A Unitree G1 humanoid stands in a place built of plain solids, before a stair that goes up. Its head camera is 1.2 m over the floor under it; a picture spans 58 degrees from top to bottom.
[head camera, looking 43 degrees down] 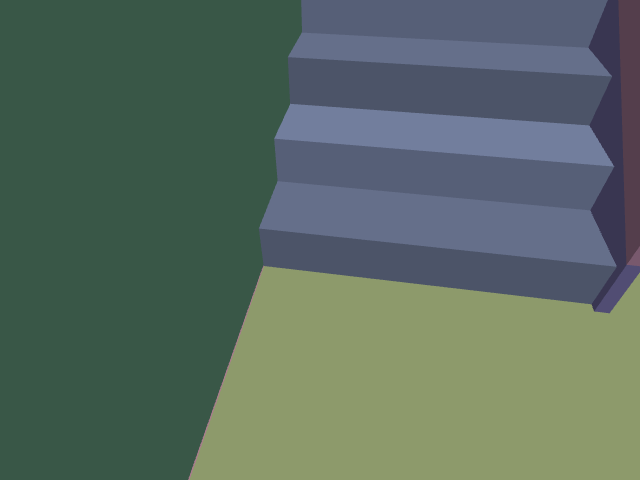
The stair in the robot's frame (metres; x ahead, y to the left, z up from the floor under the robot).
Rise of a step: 0.19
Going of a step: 0.29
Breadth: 1.19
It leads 9 degrees to the right of straight ahead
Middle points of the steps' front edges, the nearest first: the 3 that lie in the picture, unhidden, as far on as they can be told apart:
1.05 -0.37 0.19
1.33 -0.41 0.38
1.62 -0.46 0.57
